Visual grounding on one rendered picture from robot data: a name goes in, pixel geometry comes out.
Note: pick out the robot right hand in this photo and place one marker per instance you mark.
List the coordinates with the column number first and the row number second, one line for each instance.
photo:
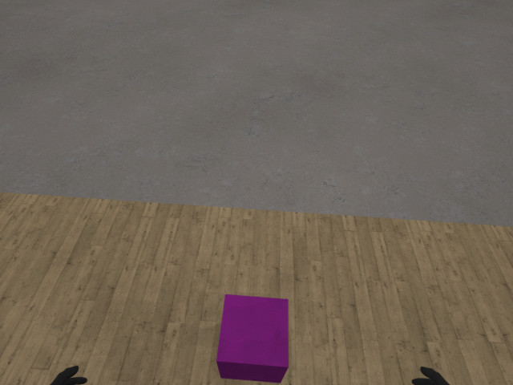
column 434, row 378

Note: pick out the robot left hand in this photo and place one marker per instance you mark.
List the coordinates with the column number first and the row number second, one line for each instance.
column 64, row 378

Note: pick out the carton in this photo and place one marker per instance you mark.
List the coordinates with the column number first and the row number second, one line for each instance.
column 254, row 339

